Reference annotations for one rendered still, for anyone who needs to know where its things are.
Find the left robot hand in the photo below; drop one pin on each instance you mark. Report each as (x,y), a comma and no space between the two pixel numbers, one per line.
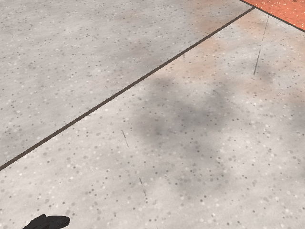
(48,222)

